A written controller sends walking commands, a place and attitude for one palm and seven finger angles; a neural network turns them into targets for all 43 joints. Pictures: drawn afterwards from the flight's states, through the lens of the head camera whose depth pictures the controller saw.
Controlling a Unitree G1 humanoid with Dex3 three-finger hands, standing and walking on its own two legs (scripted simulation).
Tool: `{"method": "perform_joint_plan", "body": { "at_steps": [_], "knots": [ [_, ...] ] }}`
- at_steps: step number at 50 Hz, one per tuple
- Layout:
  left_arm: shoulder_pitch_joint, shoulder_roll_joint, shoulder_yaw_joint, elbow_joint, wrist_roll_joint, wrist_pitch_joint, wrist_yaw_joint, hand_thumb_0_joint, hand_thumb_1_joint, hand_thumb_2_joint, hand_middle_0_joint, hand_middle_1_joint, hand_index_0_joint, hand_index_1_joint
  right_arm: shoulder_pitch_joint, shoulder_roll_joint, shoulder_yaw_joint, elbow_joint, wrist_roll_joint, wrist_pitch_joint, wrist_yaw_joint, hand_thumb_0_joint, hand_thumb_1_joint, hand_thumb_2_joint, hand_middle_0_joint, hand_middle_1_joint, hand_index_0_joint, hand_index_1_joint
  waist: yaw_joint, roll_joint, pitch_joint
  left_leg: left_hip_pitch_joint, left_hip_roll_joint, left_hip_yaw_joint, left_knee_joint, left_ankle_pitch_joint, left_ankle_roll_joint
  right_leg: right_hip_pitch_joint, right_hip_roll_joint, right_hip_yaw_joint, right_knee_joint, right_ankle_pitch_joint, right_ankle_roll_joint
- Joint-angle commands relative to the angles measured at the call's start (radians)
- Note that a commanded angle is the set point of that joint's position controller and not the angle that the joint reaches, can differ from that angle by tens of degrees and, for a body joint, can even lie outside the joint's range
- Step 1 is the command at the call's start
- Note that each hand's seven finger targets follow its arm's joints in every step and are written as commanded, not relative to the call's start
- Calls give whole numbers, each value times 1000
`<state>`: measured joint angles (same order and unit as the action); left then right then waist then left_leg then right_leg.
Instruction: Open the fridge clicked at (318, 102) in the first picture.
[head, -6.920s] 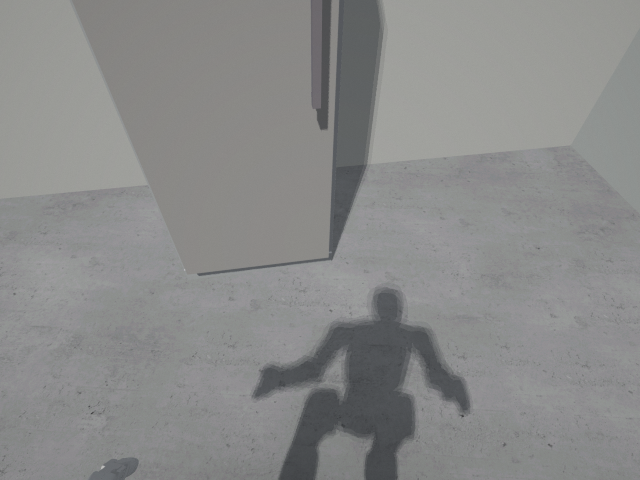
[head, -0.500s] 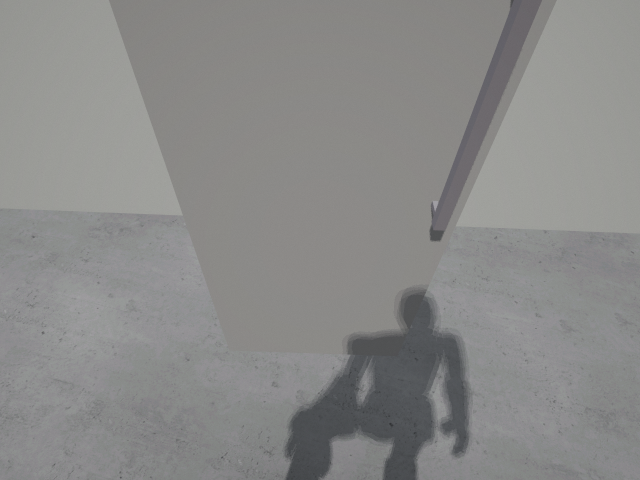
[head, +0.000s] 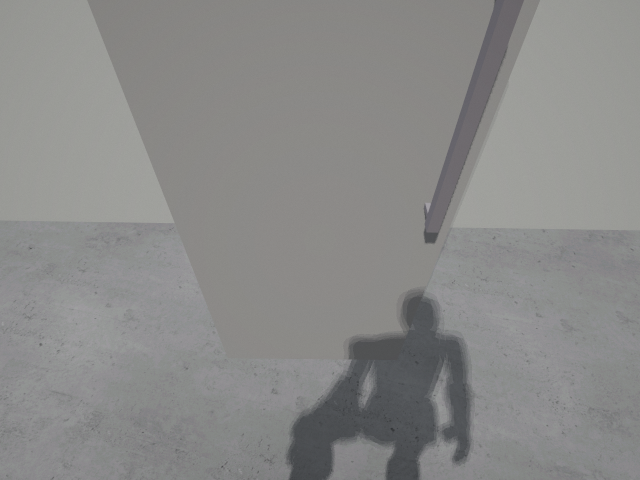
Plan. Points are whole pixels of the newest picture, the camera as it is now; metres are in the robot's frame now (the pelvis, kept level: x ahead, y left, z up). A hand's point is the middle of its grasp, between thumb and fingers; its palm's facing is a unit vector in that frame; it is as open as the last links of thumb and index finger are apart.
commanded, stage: shuffle to correct the standing spot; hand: right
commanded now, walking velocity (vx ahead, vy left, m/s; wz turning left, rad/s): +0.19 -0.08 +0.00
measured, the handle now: (460, 125) +0.54 -0.17 +0.18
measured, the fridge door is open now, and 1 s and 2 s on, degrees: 0 0 0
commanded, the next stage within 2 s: come to a stop and stand still in 0.14 s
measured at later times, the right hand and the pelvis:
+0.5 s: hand out of the picture +0.04 -0.19 -0.19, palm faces +0.11 +0.99 -0.13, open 7.4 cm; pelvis +0.08 -0.04 -0.01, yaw -1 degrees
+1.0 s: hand out of the picture +0.10 -0.17 -0.17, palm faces +0.06 +0.97 -0.22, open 7.3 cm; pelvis +0.05 +0.01 +0.00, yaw -1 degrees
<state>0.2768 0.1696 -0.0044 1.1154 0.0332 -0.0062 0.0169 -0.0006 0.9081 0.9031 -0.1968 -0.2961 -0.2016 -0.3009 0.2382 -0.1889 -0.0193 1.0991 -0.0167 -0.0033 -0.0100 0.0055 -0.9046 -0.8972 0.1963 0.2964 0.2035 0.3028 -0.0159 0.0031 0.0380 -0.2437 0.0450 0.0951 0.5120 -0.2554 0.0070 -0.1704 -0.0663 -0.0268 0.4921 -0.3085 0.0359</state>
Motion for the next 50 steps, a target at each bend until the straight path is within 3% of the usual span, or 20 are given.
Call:
{"method": "perform_joint_plan", "body": {
  "at_steps": [1, 3, 6, 8, 10, 11, 12, 13, 14, 16, 20, 22, 24, 27, 33, 36, 38, 39, 45, 50],
  "knots": [
    [112, 45, 13, -34, -2, -8, -5, 0, 900, 900, -200, -300, -200, -300, 90, -144, -43, -43, -6, -7, -8, 0, -900, -900, 200, 300, 200, 300, 1, 113, 86, -33, 165, -215, -233, -377, 100, -128, 29, -56, 34, -80, -45],
    [160, 44, 13, -24, -3, -17, -5, 0, 900, 900, -200, -300, -200, -300, 69, -123, -44, -57, -5, -8, -5, 0, -900, -900, 200, 300, 200, 300, 22, 37, 94, -89, 120, -145, -140, -325, 86, -70, 16, -33, -31, -48, -53],
    [246, 112, 31, -1, -5, -31, 8, 0, 900, 900, -200, -300, -200, -300, 19, -32, -31, -100, -10, -13, 4, 0, -900, -900, 200, 300, 200, 300, 48, -278, 110, -182, -28, 55, 197, -213, 31, -17, -152, 203, -210, 42, -145],
    [242, 102, 32, -8, -5, -38, 18, 0, 900, 900, -200, -300, -200, -300, 7, -7, -26, -108, -9, -29, 7, 0, -900, -900, 200, 300, 200, 300, 41, -229, 113, -238, -26, 36, 235, -259, 40, 56, -186, 246, -156, 326, -210],
    [194, 92, 29, -17, -10, -42, 21, 0, 900, 900, -200, -300, -200, -300, 86, 4, -33, -78, -3, -42, 11, 0, -900, -900, 200, 300, 200, 300, -9, -139, 58, -18, -12, 26, 53, -110, 51, -23, -133, 131, -28, 452, -174],
    [158, 73, 27, -34, -17, -48, 19, 0, 900, 900, -200, -300, -200, -300, 201, -27, -44, -45, -4, -49, 9, 0, -900, -900, 200, 300, 200, 300, -59, -43, -4, 193, 46, -64, -13, 50, 71, -153, -56, 40, 121, 371, -131],
    [121, 25, 20, -71, -25, -59, 11, 0, 900, 900, -200, -300, -200, -300, 333, -113, -64, -2, -7, -58, -2, 0, -900, -900, 200, 300, 200, 300, -99, 190, -55, 397, 254, -312, -107, 264, 143, -375, 42, -67, 325, 97, -78],
    [46, 32, 29, -100, -20, -56, 9, 0, 900, 900, -200, -300, -200, -300, 401, -141, -66, 28, 1, -62, -8, 0, -900, -900, 200, 300, 200, 300, -118, 253, -28, 384, 384, -444, -174, 463, 229, -460, 54, -59, 484, -269, -55],
    [18, 24, 33, -104, -18, -40, 13, 0, 900, 900, -200, -300, -200, -300, 360, -111, -58, 27, -3, -55, -20, 0, -900, -900, 200, 300, 200, 300, -94, 211, 11, 334, 403, -405, -163, 569, 262, -478, 6, -5, 535, -292, -42],
    [20, -20, 28, -86, -23, -28, 7, 0, 900, 900, -200, -300, -200, -300, 235, -62, -41, -10, -16, -41, -31, 0, -900, -900, 200, 300, 200, 300, -41, 154, 52, 183, 317, -233, -133, 601, 219, -370, -16, -2, 437, -243, -36],
    [171, -48, 21, -3, -24, -19, 6, 0, 900, 900, -200, -300, -200, -300, 101, -43, -27, -48, 0, -19, -35, 0, -900, -900, 200, 300, 200, 300, 47, 75, 11, -68, 127, -21, -3, 290, 65, 59, 14, -65, -32, 266, -24],
    [164, 61, 38, -26, -17, -25, 18, 0, 900, 900, -200, -300, -200, -300, 160, -2, -25, -54, 5, 3, -41, 0, -900, -900, 200, 300, 200, 300, 16, -130, -35, -28, 42, -2, 63, -84, -8, 26, -183, 111, -76, 642, -120],
    [93, 75, 38, -29, -21, -25, 34, 0, 900, 900, -200, -300, -200, -300, 156, 14, -18, -41, 2, 18, -44, 0, -900, -900, 200, 300, 200, 300, 2, -217, 29, -31, 27, -8, 150, -189, -17, -20, -229, 162, -123, 825, -178],
    [84, 90, 48, -40, -18, -21, 49, 0, 900, 900, -200, -300, -200, -300, 134, -1, -21, -40, 4, 23, -42, 0, -900, -900, 200, 300, 200, 300, 19, -196, -45, -121, 30, -53, 270, -296, -18, 141, -257, 157, -86, 1065, -225],
    [18, 138, 83, -96, -5, 1, 42, 0, 900, 900, -200, -300, -200, -300, 85, 9, -36, -89, -6, 33, -26, 0, -900, -900, 200, 300, 200, 300, 21, -152, -97, -86, 6, -48, 235, -206, -5, 74, -242, 101, -88, 803, -221],
    [-28, 109, 79, -118, -12, 4, 29, 0, 900, 900, -200, -300, -200, -300, 142, -11, -35, -82, -14, 16, -24, 0, -900, -900, 200, 300, 200, 300, -18, -63, -91, 86, 23, -59, -59, 77, -6, -69, -154, 42, -14, 409, -132],
    [-27, 22, 61, -141, -23, 17, 12, 0, 900, 900, -200, -300, -200, -300, 88, -112, -35, -103, -15, 2, -27, 0, -900, -900, 200, 300, 200, 300, 14, 189, -38, 32, 246, -271, -166, 240, 91, -171, 15, -65, 83, -67, -34],
    [-48, 12, 56, -141, -17, 29, 11, 0, 900, 900, -200, -300, -200, -300, 80, -112, -33, -113, -15, -6, -27, 0, -900, -900, 200, 300, 200, 300, 2, 243, -33, -24, 257, -289, -196, 267, 136, -146, 29, -43, 157, -150, -27],
    [-12, 9, 39, -84, -21, 22, 9, 0, 900, 900, -200, -300, -200, -300, 23, -99, -23, -119, -8, -17, -27, 0, -900, -900, 200, 300, 200, 300, 17, 130, -29, 20, 177, -213, -148, 356, 157, -106, 23, -13, 136, -77, -17],
    [18, 43, 24, -38, -13, -1, 18, 0, 900, 900, -200, -300, -200, -300, 12, -70, -18, -98, 6, -11, -20, 0, -900, -900, 200, 300, 200, 300, 5, -54, -1, 6, 77, -152, -164, 111, 34, -20, -55, 50, -107, 193, -40]
  ]
}}
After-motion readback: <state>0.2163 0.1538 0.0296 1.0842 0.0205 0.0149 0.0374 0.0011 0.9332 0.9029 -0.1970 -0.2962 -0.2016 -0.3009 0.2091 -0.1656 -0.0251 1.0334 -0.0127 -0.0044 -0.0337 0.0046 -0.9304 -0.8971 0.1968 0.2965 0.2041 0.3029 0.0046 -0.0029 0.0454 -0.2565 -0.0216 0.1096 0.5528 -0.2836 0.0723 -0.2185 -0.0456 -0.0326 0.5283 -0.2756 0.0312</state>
